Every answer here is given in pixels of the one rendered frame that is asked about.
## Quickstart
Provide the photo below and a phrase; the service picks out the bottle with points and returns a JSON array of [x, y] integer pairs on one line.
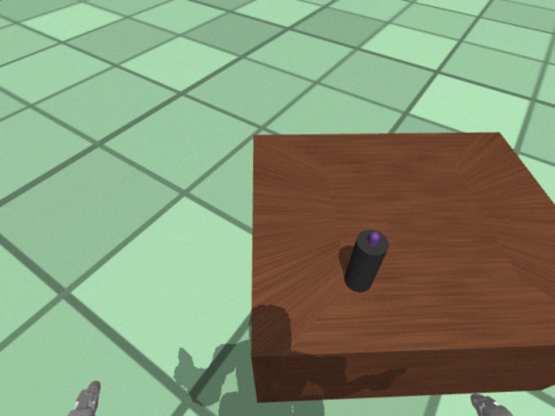
[[370, 248]]

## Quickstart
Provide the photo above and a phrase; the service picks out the right robot hand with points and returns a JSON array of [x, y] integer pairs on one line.
[[486, 406]]

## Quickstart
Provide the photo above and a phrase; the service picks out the left robot hand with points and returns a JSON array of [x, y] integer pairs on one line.
[[87, 401]]

